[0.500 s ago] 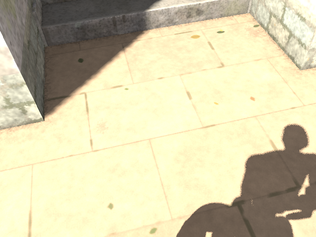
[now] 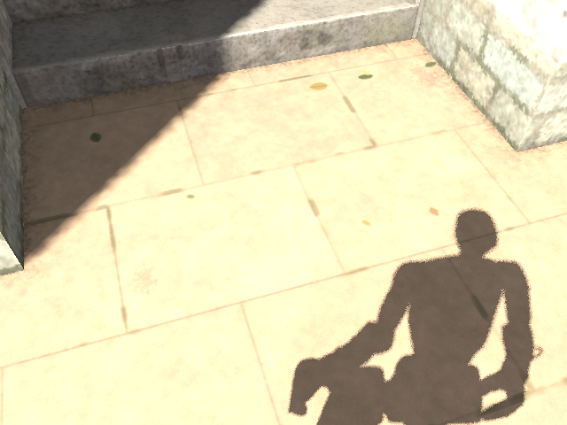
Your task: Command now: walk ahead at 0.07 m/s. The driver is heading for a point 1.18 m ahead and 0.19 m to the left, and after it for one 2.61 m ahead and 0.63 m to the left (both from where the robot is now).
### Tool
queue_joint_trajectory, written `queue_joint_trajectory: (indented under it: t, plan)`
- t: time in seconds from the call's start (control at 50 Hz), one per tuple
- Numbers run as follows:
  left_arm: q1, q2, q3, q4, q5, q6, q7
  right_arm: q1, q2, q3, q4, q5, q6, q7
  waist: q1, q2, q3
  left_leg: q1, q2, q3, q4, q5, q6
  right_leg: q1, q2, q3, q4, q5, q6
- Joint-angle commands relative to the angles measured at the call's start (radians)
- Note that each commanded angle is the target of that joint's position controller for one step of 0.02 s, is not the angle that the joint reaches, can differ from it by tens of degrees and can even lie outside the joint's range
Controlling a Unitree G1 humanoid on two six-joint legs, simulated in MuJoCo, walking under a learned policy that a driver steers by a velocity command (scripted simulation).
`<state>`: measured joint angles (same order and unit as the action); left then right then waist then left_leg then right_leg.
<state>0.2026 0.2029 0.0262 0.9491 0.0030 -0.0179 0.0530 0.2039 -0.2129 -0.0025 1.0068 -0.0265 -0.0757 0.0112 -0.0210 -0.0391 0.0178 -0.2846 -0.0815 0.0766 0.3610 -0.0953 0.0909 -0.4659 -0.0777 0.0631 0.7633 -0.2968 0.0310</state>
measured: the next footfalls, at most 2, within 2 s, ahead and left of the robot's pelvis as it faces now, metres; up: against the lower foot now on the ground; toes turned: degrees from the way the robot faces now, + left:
right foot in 0.08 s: +0.10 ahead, -0.15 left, +0.00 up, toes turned +0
right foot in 1.30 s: +0.17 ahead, -0.18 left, +0.00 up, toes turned -3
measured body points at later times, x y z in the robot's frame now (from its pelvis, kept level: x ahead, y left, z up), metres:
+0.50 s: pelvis +0.06 -0.02 +0.00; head +0.08 -0.03 +0.45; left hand +0.09 +0.21 -0.16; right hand +0.11 -0.27 -0.15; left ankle +0.06 +0.07 -0.74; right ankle +0.06 -0.15 -0.74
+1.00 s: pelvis +0.06 -0.02 +0.00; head +0.07 -0.02 +0.45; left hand +0.07 +0.21 -0.16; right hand +0.08 -0.25 -0.16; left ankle +0.06 +0.07 -0.74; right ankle +0.06 -0.15 -0.74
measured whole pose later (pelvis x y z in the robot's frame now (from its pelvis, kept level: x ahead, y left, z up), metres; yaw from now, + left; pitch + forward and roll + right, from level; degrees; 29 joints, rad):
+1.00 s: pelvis +0.06 -0.02 +0.00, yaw +0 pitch -1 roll +0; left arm 0.26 0.16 0.04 1.12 0.00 -0.01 0.05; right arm 0.23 -0.17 -0.02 1.11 0.00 -0.01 -0.03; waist 0.00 0.00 0.04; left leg -0.20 -0.02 0.04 0.49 -0.27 0.04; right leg -0.19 -0.01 0.00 0.49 -0.28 0.01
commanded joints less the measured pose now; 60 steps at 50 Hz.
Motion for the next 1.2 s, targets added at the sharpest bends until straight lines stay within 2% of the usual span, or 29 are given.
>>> queue_joint_trajectory:
  t: [0.02, 0.06, 0.08, 0.1, 0.12, 0.14, 0.16, 0.22, 0.3, 0.4, 0.54, 0.96, 0.98, 1.0, 1.02, 1.04, 1.06, 1.08, 1.1, 1.12, 1.16, 1.2]
  plan:
    - [0.125, 0.072, 0.020, 0.009, 0.003, 0.024, 0.004, -0.070, -0.144, -0.026, -0.063, 0.018, 0.007, -0.021, 0.058, 0.131, -0.051, -0.152, 0.262, -0.209, -0.175, -0.245, 0.133, 0.257, 0.018, -0.038, -0.131, 0.081, -0.011]
    - [0.113, 0.071, 0.023, 0.017, 0.017, 0.020, 0.001, -0.046, -0.105, -0.014, -0.051, 0.029, 0.015, -0.025, 0.062, 0.095, -0.007, -0.172, 0.226, -0.216, -0.150, -0.384, 0.075, 0.305, 0.022, -0.045, -0.262, 0.109, -0.038]
    - [0.121, 0.079, 0.022, 0.017, 0.023, 0.016, 0.002, -0.008, -0.089, -0.008, -0.038, 0.028, 0.016, -0.024, 0.054, 0.064, 0.008, -0.174, 0.200, -0.213, -0.122, -0.411, 0.036, 0.325, -0.018, -0.002, -0.324, 0.153, -0.055]
    - [0.108, 0.139, 0.034, 0.021, 0.013, 0.013, 0.005, 0.051, -0.098, -0.015, -0.031, 0.025, 0.016, -0.024, -0.001, -0.016, 0.036, -0.182, 0.138, -0.165, -0.090, -0.373, 0.005, 0.303, -0.039, 0.019, -0.328, 0.148, -0.083]
    - [0.105, 0.141, 0.042, 0.045, 0.001, 0.008, -0.001, 0.057, -0.097, -0.017, -0.028, 0.022, 0.024, -0.031, -0.007, -0.095, 0.044, -0.096, 0.089, -0.091, -0.054, -0.302, -0.014, 0.193, -0.013, 0.015, -0.356, -0.006, -0.095]
    - [0.095, 0.097, 0.035, 0.048, 0.002, 0.000, -0.006, 0.045, -0.100, -0.019, -0.024, 0.019, 0.030, -0.037, 0.001, -0.093, 0.043, -0.028, 0.085, -0.076, -0.014, -0.252, -0.023, 0.143, -0.002, 0.016, -0.390, -0.064, -0.085]
    - [0.077, 0.079, 0.031, 0.050, 0.007, -0.007, -0.008, 0.046, -0.092, -0.018, -0.022, 0.020, 0.036, -0.041, -0.005, -0.093, 0.031, 0.009, 0.087, -0.071, 0.007, -0.215, -0.022, 0.129, 0.000, 0.015, -0.403, -0.052, -0.071]
    - [0.065, 0.070, 0.032, 0.057, 0.000, -0.025, -0.010, 0.057, -0.081, -0.017, -0.005, 0.016, 0.041, -0.042, -0.004, -0.045, -0.010, 0.041, 0.095, -0.070, 0.036, -0.114, -0.017, 0.183, 0.010, 0.002, -0.371, 0.098, -0.057]
    - [0.095, 0.071, 0.031, 0.079, -0.004, -0.026, -0.010, 0.042, -0.079, -0.017, 0.004, 0.025, 0.040, -0.038, 0.014, 0.001, -0.041, 0.060, 0.102, -0.071, 0.059, -0.003, -0.018, 0.242, 0.020, -0.014, -0.327, 0.235, -0.063]
    - [0.106, 0.068, 0.030, 0.095, -0.006, -0.016, -0.010, 0.051, -0.070, -0.017, 0.022, 0.028, 0.051, -0.038, 0.017, 0.031, -0.033, 0.082, 0.104, -0.072, 0.077, 0.055, -0.024, 0.252, 0.030, -0.025, -0.312, 0.280, -0.065]
    - [0.105, 0.053, 0.028, 0.111, -0.005, -0.004, -0.009, 0.056, -0.069, -0.021, 0.043, 0.030, 0.060, -0.043, 0.018, 0.037, -0.007, 0.091, 0.110, -0.080, 0.078, 0.073, -0.029, 0.258, 0.040, -0.036, -0.316, 0.279, -0.061]
    - [0.103, 0.034, 0.025, 0.153, -0.004, 0.008, 0.000, 0.063, -0.046, -0.028, 0.083, 0.028, 0.059, -0.047, 0.020, 0.040, 0.037, 0.071, 0.117, -0.098, 0.025, -0.048, -0.028, 0.254, 0.050, -0.048, -0.352, 0.153, -0.046]
    - [0.125, 0.024, 0.023, 0.166, -0.004, 0.009, 0.000, 0.085, -0.042, -0.028, 0.094, 0.028, 0.061, -0.048, 0.019, 0.048, 0.013, 0.081, 0.111, -0.096, 0.012, -0.171, -0.022, 0.261, 0.066, -0.068, -0.343, 0.057, -0.048]
    - [0.130, 0.029, 0.026, 0.168, -0.011, 0.009, 0.002, 0.097, -0.068, -0.038, 0.097, 0.037, 0.064, -0.051, 0.013, 0.066, 0.026, 0.072, 0.111, -0.111, 0.000, -0.372, -0.001, 0.229, 0.095, -0.100, -0.297, -0.088, -0.058]
    - [0.118, 0.033, 0.028, 0.159, -0.015, 0.006, 0.003, 0.111, -0.101, -0.050, 0.096, 0.045, 0.064, -0.053, 0.003, 0.100, 0.056, 0.051, 0.150, -0.172, -0.038, -0.570, 0.031, 0.166, 0.113, -0.122, -0.238, -0.207, -0.068]
    - [0.086, 0.029, 0.027, 0.139, -0.015, -0.002, 0.002, 0.147, -0.124, -0.059, 0.096, 0.051, 0.059, -0.054, -0.017, 0.144, 0.091, 0.054, 0.232, -0.289, -0.109, -0.724, 0.077, 0.075, 0.115, -0.136, -0.151, -0.243, -0.075]
    - [0.056, 0.009, 0.022, 0.118, -0.018, -0.017, -0.003, 0.179, -0.156, -0.071, 0.097, 0.053, 0.050, -0.052, -0.031, 0.206, 0.110, 0.070, 0.346, -0.448, -0.192, -0.807, 0.136, 0.005, 0.104, -0.145, -0.029, -0.201, -0.081]
    - [0.024, 0.016, 0.024, 0.101, -0.021, -0.031, -0.010, 0.186, -0.170, -0.079, 0.093, 0.048, 0.038, -0.053, -0.040, 0.209, 0.141, 0.048, 0.425, -0.564, -0.245, -0.786, 0.185, -0.044, 0.061, -0.100, 0.087, -0.178, -0.093]
    - [-0.002, 0.033, 0.031, 0.087, -0.027, -0.042, -0.017, 0.185, -0.163, -0.079, 0.085, 0.035, 0.023, -0.052, -0.041, 0.186, 0.151, 0.072, 0.465, -0.614, -0.264, -0.723, 0.207, -0.125, 0.028, -0.058, 0.207, -0.225, -0.101]
    - [0.003, 0.040, 0.036, 0.082, -0.032, -0.051, -0.023, 0.167, -0.151, -0.077, 0.074, 0.033, 0.009, -0.048, -0.025, 0.159, 0.140, 0.112, 0.470, -0.608, -0.254, -0.654, 0.202, -0.188, -0.004, -0.028, 0.272, -0.233, -0.109]
    - [0.016, 0.053, 0.044, 0.083, -0.037, -0.067, -0.031, 0.116, -0.125, -0.071, 0.046, 0.051, -0.003, -0.042, 0.004, 0.124, 0.098, 0.146, 0.403, -0.465, -0.240, -0.503, 0.135, -0.171, -0.030, -0.032, 0.157, -0.177, -0.114]
    - [0.013, 0.032, 0.044, 0.089, -0.035, -0.077, -0.033, 0.100, -0.141, -0.075, 0.037, 0.057, 0.003, -0.040, 0.014, 0.137, 0.065, 0.078, 0.314, -0.308, -0.214, -0.383, 0.092, -0.005, 0.010, -0.099, -0.020, -0.120, -0.098]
